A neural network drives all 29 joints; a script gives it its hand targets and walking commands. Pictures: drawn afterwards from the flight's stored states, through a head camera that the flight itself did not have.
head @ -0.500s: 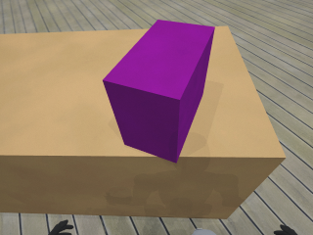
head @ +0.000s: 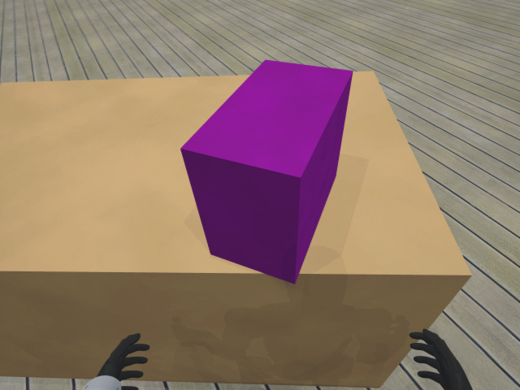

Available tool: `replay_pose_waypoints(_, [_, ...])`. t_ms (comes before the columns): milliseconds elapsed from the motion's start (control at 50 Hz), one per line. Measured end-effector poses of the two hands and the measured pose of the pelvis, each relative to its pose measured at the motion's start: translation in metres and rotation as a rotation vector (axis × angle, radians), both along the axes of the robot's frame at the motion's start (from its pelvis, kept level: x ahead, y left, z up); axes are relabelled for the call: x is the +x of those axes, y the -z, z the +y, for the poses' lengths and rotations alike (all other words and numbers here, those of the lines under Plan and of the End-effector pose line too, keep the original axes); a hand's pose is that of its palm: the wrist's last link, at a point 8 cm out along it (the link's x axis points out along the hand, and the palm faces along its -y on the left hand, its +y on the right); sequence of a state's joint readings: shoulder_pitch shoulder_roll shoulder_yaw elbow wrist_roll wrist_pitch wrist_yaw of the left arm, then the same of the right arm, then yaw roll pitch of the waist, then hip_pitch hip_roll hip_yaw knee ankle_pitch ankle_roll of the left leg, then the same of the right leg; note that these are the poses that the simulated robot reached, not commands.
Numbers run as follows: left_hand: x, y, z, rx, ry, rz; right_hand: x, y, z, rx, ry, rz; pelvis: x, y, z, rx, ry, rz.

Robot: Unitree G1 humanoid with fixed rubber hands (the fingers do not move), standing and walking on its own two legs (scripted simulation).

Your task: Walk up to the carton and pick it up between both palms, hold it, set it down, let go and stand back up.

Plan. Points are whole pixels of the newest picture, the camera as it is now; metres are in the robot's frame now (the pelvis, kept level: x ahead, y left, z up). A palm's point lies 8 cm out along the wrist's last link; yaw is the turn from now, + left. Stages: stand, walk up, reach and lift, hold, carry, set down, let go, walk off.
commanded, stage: reach and lift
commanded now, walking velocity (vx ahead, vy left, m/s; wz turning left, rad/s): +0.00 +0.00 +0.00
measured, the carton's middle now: (279, 165) +0.47 -0.01 +0.10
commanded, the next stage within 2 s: none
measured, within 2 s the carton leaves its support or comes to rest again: neither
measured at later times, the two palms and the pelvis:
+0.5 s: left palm (102, 343) +0.20 +0.27 -0.01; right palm out of the picture +0.13 -0.21 +0.00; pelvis +0.01 +0.03 +0.01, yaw -3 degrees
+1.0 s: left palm (97, 310) +0.24 +0.27 +0.03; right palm (409, 364) +0.15 -0.15 +0.05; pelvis +0.04 +0.04 +0.02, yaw -3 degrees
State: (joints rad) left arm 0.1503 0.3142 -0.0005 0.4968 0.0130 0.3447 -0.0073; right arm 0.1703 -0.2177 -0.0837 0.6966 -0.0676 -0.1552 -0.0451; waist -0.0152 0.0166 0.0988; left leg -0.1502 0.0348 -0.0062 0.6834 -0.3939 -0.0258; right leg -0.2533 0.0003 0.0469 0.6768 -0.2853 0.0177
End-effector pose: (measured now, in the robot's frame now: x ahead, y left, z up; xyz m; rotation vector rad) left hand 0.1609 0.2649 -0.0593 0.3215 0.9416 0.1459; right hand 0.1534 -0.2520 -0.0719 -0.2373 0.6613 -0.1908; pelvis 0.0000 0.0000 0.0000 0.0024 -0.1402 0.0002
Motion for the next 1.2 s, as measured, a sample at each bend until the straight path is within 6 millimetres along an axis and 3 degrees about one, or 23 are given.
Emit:
replay_pose_waypoints(180, [0.022,-0.026,0.009,-0.015,0.049,-0.113,-0.023,-0.019,0.011,-0.001,0.079,-0.026,0.004,-0.007,0.016,-0.011,0.024,-0.071])
replay_pose_waypoints(340, [0.029,-0.035,0.013,-0.034,0.083,-0.15,-0.035,-0.043,0.025,0.007,0.106,-0.08,0.003,-0.011,0.027,-0.017,0.051,-0.085])
replay_pose_waypoints(640, [0.055,-0.063,-0.001,-0.127,0.15,-0.276,-0.007,-0.084,0.058,0.115,0.182,-0.198,0.012,-0.014,0.028,-0.016,0.06,-0.069])
replay_pose_waypoints(920, [0.074,-0.086,0.006,-0.174,0.243,-0.372,-0.007,-0.106,0.09,0.175,0.288,-0.227,0.033,-0.017,0.037,-0.03,0.061,-0.024])
replay_pose_waypoints(1200, [0.082,-0.103,0.009,-0.247,0.296,-0.46,0.014,-0.143,0.117,0.213,0.331,-0.358,0.054,-0.018,0.053,-0.053,0.063,0.004])
